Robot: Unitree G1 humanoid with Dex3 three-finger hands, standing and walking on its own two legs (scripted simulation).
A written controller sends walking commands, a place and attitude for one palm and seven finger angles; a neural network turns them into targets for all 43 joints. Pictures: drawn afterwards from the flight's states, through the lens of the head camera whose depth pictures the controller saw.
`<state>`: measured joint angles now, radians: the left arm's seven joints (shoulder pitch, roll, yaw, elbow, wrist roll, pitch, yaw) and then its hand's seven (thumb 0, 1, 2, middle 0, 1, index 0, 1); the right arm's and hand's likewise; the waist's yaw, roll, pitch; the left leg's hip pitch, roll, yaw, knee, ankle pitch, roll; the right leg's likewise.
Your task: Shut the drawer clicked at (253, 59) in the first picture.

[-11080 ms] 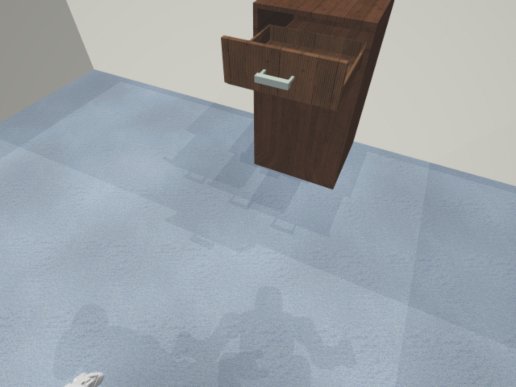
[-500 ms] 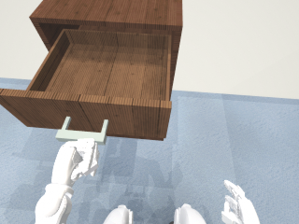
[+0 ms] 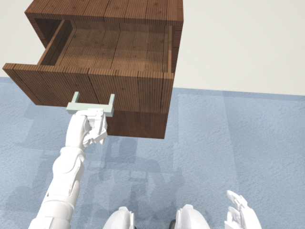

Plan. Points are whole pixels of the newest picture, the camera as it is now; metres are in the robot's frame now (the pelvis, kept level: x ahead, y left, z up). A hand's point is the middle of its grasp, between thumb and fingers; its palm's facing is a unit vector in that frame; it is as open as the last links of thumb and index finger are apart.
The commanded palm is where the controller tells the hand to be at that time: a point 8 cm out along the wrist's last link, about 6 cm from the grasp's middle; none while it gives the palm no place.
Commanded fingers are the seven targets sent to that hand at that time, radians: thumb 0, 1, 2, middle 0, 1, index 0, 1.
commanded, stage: push the drawer shut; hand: left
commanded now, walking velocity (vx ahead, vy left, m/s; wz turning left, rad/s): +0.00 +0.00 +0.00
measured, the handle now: (92, 103) +0.43 +0.18 +0.04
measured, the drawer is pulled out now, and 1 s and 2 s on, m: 0.21 0.09 0.00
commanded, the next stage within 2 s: none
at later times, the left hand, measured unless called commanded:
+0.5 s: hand (106, 113) +0.40 +0.13 +0.04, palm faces -0.08 -1.00 -0.05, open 2.9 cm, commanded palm +0.39 +0.19 +0.05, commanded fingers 0.00 0.90 0.90 -1.40 -1.60 -1.40 -1.60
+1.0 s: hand (112, 93) +0.47 +0.13 +0.04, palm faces -0.06 -1.00 -0.06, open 3.1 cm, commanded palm +0.46 +0.18 +0.05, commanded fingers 0.00 0.90 0.90 -1.40 -1.60 -1.40 -1.60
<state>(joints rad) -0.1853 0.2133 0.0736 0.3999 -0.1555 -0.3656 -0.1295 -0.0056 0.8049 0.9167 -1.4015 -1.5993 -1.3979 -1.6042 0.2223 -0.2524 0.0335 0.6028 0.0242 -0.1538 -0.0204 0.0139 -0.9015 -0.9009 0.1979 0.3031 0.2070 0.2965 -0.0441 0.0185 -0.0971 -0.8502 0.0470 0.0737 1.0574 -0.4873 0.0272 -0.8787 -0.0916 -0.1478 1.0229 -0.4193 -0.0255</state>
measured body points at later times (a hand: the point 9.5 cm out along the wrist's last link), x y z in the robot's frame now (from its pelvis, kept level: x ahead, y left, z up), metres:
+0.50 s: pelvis +0.01 +0.00 +0.00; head +0.12 +0.00 +0.44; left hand +0.40 +0.19 +0.04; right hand +0.12 -0.25 -0.11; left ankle +0.01 +0.10 -0.67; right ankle +0.04 -0.11 -0.67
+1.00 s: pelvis +0.00 +0.00 -0.01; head +0.12 +0.00 +0.43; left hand +0.46 +0.18 +0.04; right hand +0.05 -0.27 -0.13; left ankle +0.01 +0.10 -0.67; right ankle +0.04 -0.11 -0.67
